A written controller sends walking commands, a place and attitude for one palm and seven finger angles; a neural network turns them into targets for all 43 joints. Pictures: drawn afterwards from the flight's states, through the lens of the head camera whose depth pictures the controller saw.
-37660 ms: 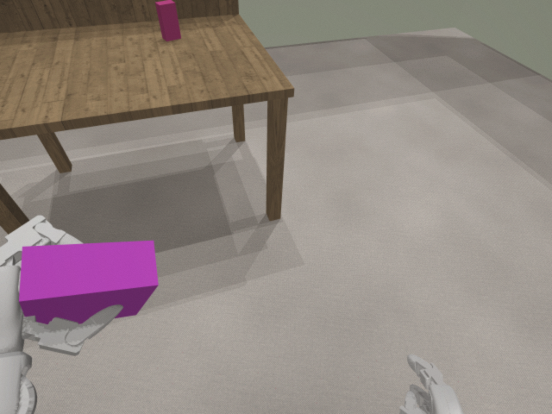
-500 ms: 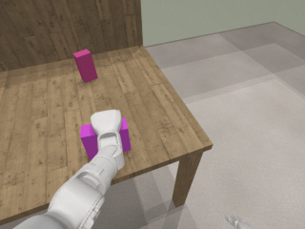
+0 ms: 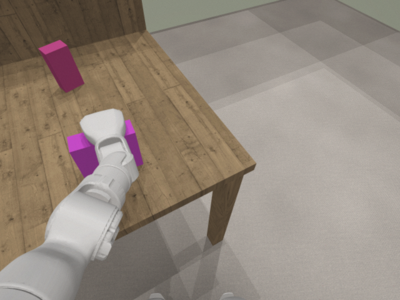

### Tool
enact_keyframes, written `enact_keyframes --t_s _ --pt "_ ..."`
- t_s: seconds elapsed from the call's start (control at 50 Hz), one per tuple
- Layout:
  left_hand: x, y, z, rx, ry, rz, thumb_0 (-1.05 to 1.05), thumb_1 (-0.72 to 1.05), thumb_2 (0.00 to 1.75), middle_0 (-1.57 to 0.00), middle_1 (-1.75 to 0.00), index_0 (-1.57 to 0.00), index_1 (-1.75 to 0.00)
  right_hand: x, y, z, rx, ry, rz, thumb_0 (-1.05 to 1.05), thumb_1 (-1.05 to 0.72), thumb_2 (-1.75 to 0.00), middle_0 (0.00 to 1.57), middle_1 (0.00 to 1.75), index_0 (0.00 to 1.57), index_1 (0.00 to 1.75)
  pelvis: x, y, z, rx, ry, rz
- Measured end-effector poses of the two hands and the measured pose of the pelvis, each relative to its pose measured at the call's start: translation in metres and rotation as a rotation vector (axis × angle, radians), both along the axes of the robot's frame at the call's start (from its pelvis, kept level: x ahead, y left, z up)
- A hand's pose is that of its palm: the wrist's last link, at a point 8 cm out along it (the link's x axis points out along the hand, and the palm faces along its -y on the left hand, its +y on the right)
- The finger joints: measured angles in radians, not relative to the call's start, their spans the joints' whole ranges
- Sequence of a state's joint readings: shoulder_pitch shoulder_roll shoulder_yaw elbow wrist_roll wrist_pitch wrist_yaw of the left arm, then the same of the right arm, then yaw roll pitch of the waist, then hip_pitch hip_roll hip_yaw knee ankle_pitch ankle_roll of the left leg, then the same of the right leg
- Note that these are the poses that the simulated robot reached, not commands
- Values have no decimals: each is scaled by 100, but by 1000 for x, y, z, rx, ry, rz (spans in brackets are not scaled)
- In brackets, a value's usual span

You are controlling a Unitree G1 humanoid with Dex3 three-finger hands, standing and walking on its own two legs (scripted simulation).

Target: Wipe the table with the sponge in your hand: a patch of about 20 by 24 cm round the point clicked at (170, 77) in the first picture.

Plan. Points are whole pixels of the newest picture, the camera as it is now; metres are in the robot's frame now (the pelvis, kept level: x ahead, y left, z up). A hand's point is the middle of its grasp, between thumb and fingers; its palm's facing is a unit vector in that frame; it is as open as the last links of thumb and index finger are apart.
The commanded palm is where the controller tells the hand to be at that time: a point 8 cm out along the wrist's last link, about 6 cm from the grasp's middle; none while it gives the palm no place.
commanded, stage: wipe forward along the third lane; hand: left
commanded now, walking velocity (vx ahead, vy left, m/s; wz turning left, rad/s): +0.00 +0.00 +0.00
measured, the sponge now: (110, 156) +0.45 +0.19 -0.01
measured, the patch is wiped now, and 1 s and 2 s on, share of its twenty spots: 0.85 1.00 1.00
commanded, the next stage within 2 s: wipe back along the third lane in 0.66 s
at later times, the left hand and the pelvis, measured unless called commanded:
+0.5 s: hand (103, 125) +0.51 +0.21 +0.03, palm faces -0.11 +0.01 -0.99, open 9.3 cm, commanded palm +0.50 +0.20 +0.05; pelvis +0.03 +0.01 +0.00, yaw -1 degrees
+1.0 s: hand (98, 121) +0.53 +0.22 +0.03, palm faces -0.07 +0.02 -1.00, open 9.3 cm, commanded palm +0.49 +0.20 +0.05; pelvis +0.03 +0.04 +0.00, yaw -2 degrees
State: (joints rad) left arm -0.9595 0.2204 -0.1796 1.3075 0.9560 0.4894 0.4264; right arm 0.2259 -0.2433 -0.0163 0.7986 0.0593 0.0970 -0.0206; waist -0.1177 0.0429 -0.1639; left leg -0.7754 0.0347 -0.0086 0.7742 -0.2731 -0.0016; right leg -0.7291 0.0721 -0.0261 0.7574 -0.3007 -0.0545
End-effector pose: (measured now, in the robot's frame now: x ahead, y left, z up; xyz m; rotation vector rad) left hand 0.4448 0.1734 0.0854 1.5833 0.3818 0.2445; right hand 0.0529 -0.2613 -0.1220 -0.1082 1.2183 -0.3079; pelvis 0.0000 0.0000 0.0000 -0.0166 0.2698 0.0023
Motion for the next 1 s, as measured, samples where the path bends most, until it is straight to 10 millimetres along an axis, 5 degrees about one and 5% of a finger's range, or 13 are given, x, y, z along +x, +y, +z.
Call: enact_keyframes --t_s 0.54,0.82,1.0 --pt "60 28 0 -8 15 12 1 -51 117 -83 -140 -84 -141 35 19 7 -4 13 29 1 -90 -90 20 30 21 30 31 16 -1 -25 76 -3" --pt "79 41 -1 -9 17 8 1 -51 117 -83 -141 -84 -142 1 28 6 -19 98 -16 1 -90 -90 20 30 21 30 30 29 -6 -39 107 -10" --pt "71 41 -3 1 -25 -29 -1 -48 116 -80 -144 -80 -146 -14 43 5 25 138 -37 1 -90 -90 20 30 20 30 34 36 -3 -40 100 -23"
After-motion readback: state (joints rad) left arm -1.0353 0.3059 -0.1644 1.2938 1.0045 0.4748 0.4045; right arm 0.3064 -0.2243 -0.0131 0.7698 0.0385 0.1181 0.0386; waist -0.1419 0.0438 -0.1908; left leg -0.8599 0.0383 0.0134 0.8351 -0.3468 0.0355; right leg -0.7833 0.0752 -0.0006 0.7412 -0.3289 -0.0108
